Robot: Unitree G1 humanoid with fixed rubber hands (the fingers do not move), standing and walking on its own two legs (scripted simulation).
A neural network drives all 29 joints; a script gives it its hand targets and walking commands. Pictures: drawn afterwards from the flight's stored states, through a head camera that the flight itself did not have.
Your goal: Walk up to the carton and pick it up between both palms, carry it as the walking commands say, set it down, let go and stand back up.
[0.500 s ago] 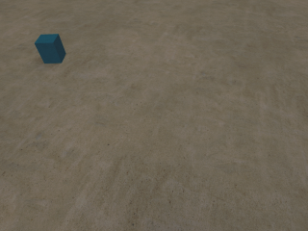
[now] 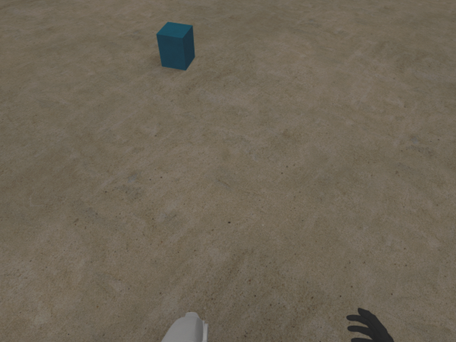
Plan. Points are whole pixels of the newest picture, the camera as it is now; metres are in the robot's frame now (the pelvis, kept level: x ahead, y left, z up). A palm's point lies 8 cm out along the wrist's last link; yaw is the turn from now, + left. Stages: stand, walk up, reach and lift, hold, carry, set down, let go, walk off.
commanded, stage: walk up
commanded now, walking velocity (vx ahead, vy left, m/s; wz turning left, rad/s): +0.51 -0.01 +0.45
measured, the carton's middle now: (176, 46) +2.14 +0.55 -0.60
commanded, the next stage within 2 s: none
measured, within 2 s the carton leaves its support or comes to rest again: neither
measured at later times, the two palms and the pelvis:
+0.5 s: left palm (114, 306) +0.19 +0.23 -0.07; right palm (367, 273) +0.30 -0.24 -0.08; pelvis +0.21 +0.00 +0.05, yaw +9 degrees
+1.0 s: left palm (93, 212) +0.40 +0.36 -0.11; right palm (289, 186) +0.49 -0.10 -0.07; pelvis +0.41 +0.12 +0.05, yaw +12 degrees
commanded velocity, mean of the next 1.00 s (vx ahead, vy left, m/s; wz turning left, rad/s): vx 0.50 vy -0.02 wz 0.19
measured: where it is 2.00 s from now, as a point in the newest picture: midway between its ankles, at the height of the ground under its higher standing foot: (202, 190)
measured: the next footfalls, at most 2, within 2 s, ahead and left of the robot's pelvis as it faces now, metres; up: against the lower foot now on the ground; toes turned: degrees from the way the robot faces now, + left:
right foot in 0.24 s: +0.25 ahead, -0.10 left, +0.00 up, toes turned -5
left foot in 0.72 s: +0.40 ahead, +0.21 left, +0.00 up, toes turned +21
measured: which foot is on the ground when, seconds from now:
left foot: down 0.00-0.26, up 0.28-0.70, down 0.72-1.00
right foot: up 0.00-0.22, down 0.24-0.74, up 0.76-1.00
